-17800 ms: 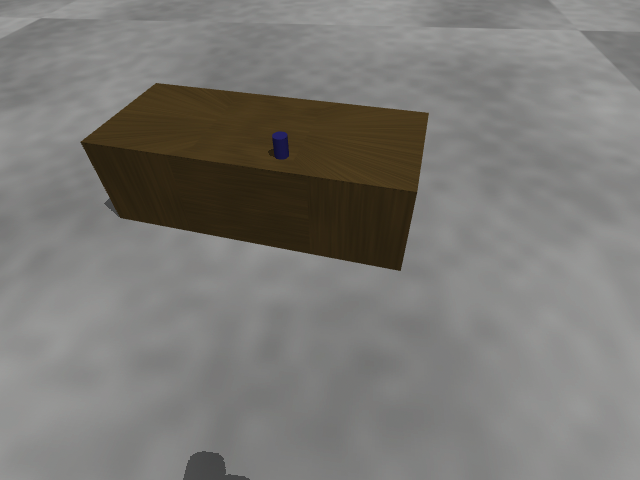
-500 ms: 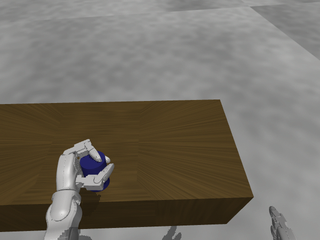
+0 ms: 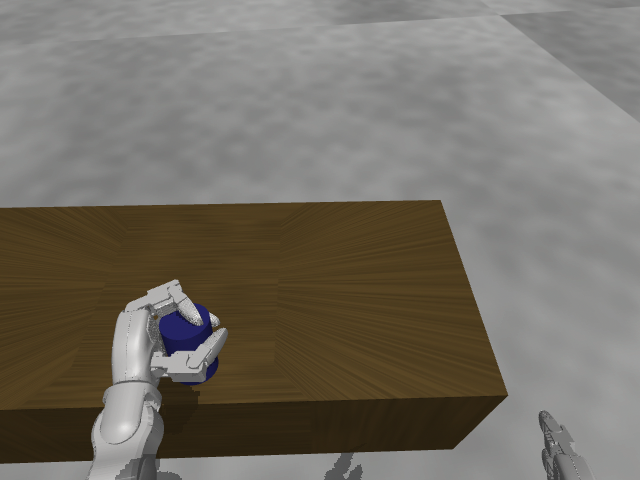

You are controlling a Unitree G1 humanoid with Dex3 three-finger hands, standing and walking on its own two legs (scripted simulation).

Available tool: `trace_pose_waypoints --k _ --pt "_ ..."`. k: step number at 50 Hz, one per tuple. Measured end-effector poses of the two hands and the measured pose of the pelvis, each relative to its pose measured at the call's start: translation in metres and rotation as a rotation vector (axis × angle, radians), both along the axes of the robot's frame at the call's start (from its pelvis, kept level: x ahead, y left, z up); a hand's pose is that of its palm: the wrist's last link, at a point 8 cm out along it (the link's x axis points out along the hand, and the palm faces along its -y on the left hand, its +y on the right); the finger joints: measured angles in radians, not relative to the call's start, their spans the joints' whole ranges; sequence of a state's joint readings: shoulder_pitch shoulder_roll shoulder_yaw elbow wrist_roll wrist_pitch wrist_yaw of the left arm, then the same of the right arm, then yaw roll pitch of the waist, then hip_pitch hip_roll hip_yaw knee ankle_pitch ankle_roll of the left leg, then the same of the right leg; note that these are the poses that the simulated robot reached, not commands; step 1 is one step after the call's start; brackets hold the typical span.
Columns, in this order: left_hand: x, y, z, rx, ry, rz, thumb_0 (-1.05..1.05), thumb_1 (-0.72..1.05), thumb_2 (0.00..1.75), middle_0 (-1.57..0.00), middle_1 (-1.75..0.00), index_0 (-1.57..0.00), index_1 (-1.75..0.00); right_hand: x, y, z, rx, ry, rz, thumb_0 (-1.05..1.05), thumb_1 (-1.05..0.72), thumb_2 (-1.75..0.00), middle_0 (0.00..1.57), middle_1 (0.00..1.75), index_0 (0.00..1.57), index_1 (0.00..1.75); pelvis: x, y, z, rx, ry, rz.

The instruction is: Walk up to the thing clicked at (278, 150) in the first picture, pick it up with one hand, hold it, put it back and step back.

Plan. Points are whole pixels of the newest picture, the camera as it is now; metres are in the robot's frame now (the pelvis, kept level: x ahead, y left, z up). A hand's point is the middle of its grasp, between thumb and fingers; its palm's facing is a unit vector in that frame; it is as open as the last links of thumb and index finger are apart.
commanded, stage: hold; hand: left
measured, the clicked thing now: (190, 344) +0.31 +0.18 +0.03
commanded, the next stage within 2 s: crouch in 0.42 s
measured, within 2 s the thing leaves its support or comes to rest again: neither
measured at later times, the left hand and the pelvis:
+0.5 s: hand (195, 330) +0.31 +0.17 +0.05, palm faces +0.12 -0.99 -0.01, open 5.9 cm; pelvis +0.00 -0.01 +0.00, yaw +0 degrees
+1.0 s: hand (214, 330) +0.36 +0.17 -0.03, palm faces +0.12 -0.99 +0.01, open 5.9 cm; pelvis -0.02 -0.01 -0.03, yaw +0 degrees
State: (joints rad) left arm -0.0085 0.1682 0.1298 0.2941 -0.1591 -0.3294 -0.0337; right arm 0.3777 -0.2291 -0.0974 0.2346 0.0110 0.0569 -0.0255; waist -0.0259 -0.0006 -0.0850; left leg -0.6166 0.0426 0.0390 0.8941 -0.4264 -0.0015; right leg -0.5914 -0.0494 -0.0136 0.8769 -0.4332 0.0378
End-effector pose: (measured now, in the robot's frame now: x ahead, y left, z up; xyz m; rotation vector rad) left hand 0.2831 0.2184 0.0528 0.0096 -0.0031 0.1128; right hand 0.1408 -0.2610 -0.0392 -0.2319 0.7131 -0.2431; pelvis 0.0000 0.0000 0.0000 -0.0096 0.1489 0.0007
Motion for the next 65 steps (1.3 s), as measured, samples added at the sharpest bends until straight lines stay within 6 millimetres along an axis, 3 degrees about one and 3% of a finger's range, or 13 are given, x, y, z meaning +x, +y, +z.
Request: trace_pose_waypoints --k 34,40,52,65 --pt "0.004 -0.007 -0.002 -0.004 0.004 -0.006 0.00 -0.12 1.09 -0.87 -1.15 -1.17 -1.34 0.003 -0.004 0.004 0.004 -0.016 0.015 -0.01 0.54 -0.05 0.05 0.05 0.06 0.05 0.001 -0.007 0.000 0.006 0.000 0.002" --pt "0.014 -0.004 -0.023 -0.019 0.036 0.006 0.00 -0.11 1.08 -0.87 -1.15 -1.17 -1.33 0.001 -0.001 0.001 0.002 -0.013 0.035 -0.01 0.55 -0.05 0.06 0.05 0.06 0.05 -0.003 -0.009 -0.005 0.007 0.023 0.004" --pt "0.054 -0.002 -0.090 -0.028 0.061 0.000 0.00 -0.10 1.07 -0.87 -1.14 -1.17 -1.33 -0.013 -0.008 0.000 -0.103 -0.012 0.089 -0.01 0.54 -0.05 0.06 0.05 0.06 0.05 -0.019 -0.008 -0.034 -0.004 0.131 0.003" --pt "0.091 -0.003 -0.136 -0.015 0.038 0.000 0.00 -0.10 1.07 -0.87 -1.13 -1.17 -1.33 -0.021 -0.005 -0.012 -0.173 -0.027 0.113 -0.01 0.53 -0.05 0.06 0.05 0.06 0.05 -0.026 -0.003 -0.071 -0.031 0.237 0.002"
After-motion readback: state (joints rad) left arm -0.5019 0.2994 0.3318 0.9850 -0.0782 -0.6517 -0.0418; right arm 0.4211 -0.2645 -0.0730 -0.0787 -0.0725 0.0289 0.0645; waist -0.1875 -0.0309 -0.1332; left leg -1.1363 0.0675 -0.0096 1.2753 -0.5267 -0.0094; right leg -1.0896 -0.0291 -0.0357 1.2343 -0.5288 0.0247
